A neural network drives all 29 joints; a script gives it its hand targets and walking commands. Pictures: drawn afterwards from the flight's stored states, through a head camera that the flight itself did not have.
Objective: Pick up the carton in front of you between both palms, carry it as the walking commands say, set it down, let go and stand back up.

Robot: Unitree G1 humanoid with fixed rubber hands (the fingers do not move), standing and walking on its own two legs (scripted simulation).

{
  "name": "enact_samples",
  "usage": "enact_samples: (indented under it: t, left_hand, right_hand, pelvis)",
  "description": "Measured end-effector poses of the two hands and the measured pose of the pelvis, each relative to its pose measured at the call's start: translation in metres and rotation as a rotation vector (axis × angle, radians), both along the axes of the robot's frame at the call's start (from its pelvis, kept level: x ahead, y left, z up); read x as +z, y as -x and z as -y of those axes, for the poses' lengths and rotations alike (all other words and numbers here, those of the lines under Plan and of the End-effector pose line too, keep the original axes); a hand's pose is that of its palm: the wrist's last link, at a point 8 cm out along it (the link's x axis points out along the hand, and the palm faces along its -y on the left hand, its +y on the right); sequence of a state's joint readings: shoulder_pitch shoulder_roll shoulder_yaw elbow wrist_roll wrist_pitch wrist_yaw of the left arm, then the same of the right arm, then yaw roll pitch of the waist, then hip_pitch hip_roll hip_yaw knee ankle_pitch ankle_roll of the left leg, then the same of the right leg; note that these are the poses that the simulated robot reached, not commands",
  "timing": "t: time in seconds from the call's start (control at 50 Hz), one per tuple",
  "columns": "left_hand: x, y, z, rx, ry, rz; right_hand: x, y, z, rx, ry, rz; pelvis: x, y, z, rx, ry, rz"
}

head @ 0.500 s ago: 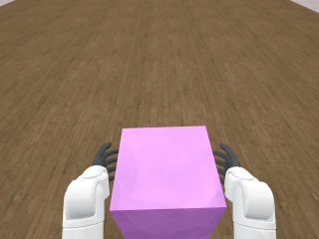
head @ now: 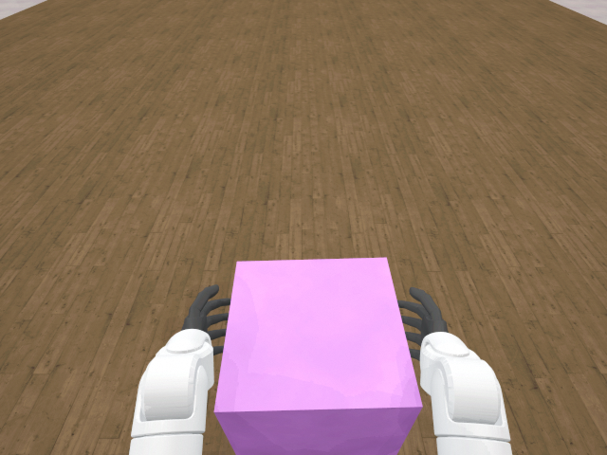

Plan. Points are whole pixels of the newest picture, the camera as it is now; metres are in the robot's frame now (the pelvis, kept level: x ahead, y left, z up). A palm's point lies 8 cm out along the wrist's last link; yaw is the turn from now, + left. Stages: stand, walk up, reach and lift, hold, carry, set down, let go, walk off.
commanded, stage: carry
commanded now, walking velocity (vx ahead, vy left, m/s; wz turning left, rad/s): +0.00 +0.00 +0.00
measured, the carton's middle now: (314, 369) +0.28 +0.00 -0.03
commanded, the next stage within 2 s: hold in 1.32 s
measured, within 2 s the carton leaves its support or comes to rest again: neither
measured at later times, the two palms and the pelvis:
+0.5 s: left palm (193, 355) +0.25 +0.15 +0.05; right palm (429, 360) +0.25 -0.15 +0.04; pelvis -0.04 +0.00 +0.00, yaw +0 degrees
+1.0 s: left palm (182, 366) +0.24 +0.16 +0.04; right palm (422, 369) +0.24 -0.13 +0.04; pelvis -0.05 +0.01 +0.00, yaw +0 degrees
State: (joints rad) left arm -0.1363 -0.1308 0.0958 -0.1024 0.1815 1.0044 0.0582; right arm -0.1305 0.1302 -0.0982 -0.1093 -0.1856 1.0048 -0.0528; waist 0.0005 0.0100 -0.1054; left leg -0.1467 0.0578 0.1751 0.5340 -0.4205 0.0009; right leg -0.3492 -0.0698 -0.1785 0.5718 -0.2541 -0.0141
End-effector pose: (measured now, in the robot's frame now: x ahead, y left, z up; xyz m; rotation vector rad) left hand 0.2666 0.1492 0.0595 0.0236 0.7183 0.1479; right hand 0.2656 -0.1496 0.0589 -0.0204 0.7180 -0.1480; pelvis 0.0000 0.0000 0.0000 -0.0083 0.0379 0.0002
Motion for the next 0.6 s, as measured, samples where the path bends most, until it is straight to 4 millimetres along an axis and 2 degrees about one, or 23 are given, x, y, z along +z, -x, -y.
enact_samples:
  t: [0.14,0.28,0.42,0.6]
  left_hand:
    - [-0.009,0.007,0.000,-0.020,-0.027,0.011]
    - [-0.018,0.007,-0.001,-0.025,-0.038,0.025]
    - [-0.015,0.008,-0.003,-0.018,-0.029,0.071]
    - [-0.015,0.018,-0.006,-0.019,-0.028,0.057]
  right_hand:
    - [-0.009,0.008,-0.001,0.020,0.026,0.011]
    - [-0.019,0.007,-0.002,0.029,0.036,0.025]
    - [-0.017,0.008,-0.003,0.019,0.025,0.071]
    - [-0.017,0.019,-0.006,0.020,0.026,0.055]
  pelvis:
    - [0.002,0.015,0.000,0.001,-0.004,0.011]
    - [0.003,0.030,-0.001,0.000,-0.008,0.014]
    - [0.003,0.040,-0.003,0.001,-0.009,0.009]
    - [0.002,0.042,-0.006,0.003,-0.008,0.010]
